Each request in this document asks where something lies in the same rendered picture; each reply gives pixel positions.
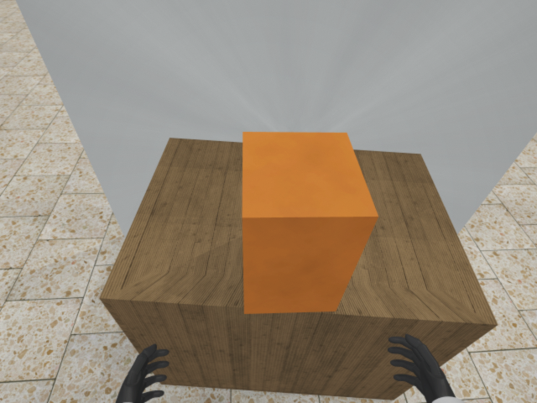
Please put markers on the carton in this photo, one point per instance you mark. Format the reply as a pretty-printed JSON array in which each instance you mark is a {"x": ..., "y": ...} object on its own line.
[{"x": 307, "y": 215}]

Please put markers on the robot left hand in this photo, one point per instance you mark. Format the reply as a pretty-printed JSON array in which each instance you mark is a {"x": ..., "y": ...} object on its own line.
[{"x": 135, "y": 382}]

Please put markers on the pedestal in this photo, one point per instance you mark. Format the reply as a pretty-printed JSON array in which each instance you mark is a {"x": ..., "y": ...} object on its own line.
[{"x": 177, "y": 282}]

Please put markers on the robot right hand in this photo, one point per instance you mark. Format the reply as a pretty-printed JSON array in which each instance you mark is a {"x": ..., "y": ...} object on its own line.
[{"x": 431, "y": 380}]

